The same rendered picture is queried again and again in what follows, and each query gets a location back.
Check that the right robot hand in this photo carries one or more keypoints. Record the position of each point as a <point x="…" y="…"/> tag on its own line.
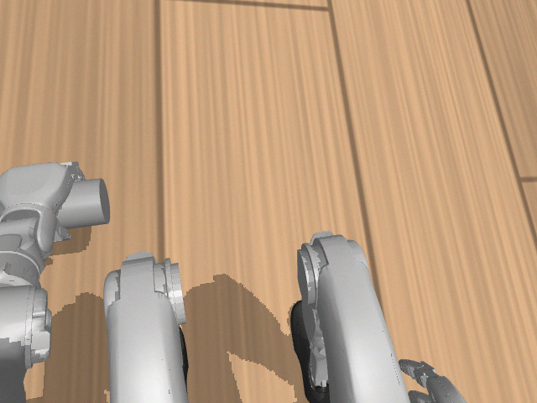
<point x="440" y="389"/>

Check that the left robot hand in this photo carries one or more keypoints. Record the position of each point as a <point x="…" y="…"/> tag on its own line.
<point x="46" y="184"/>

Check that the left robot arm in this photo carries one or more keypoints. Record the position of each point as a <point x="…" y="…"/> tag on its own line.
<point x="27" y="233"/>

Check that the right robot foot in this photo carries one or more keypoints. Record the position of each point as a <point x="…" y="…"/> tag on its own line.
<point x="314" y="394"/>

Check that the can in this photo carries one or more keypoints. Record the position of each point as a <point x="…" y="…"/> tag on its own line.
<point x="87" y="205"/>

